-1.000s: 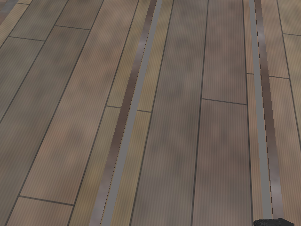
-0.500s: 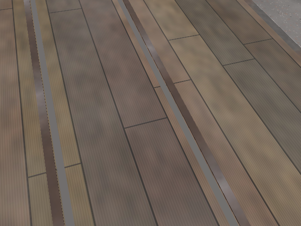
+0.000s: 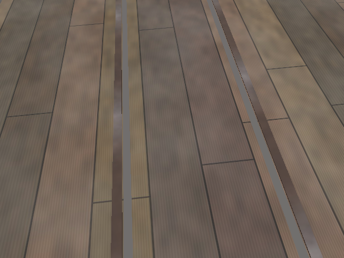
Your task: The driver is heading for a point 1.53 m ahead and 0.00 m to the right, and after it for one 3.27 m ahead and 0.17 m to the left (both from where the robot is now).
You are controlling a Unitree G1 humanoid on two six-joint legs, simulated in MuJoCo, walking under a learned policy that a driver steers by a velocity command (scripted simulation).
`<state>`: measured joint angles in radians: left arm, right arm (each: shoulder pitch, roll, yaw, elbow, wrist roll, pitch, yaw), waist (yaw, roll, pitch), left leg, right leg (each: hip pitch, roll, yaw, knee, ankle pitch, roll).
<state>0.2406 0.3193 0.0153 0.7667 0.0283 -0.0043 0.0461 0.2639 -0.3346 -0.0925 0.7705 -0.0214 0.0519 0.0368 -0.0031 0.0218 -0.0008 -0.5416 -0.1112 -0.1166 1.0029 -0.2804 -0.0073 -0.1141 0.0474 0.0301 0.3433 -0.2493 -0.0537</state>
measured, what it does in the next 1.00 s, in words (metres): walks ahead: left foot, then right foot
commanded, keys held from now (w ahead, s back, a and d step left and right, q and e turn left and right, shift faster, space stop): w+q+shift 0.24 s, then w+e+shift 0.76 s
